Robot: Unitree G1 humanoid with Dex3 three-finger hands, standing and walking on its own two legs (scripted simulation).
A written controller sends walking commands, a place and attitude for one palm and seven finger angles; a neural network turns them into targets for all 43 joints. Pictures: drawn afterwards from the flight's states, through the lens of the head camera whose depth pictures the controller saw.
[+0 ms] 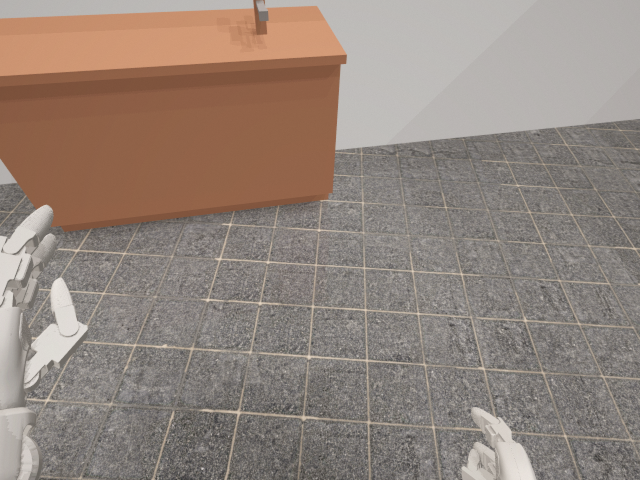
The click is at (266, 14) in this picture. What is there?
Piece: tap's lever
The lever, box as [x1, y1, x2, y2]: [258, 8, 268, 20]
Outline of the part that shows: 266,8 258,9 260,20 268,20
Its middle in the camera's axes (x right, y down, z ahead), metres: -0.18 -0.70 +1.21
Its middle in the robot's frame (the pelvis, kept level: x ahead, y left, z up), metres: +1.37 +0.26 +0.05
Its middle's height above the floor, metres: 0.83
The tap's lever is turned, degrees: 0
